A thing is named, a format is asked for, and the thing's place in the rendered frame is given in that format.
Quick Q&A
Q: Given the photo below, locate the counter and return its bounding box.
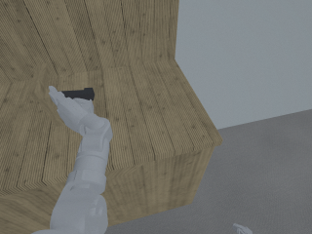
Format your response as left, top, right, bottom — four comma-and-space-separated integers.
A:
0, 0, 223, 234

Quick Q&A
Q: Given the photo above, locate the robot left upper arm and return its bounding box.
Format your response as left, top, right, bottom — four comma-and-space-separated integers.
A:
31, 193, 108, 234

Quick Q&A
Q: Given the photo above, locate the left robot forearm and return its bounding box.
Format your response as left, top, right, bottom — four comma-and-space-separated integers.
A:
50, 113, 113, 229

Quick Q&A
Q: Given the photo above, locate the tap lever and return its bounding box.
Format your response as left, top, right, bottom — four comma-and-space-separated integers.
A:
58, 87, 95, 101

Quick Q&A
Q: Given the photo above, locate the left robot hand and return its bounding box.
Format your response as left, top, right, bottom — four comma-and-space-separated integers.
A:
48, 86, 95, 134

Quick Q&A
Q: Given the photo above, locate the right robot hand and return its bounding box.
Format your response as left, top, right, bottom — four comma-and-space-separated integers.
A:
232, 223, 253, 234

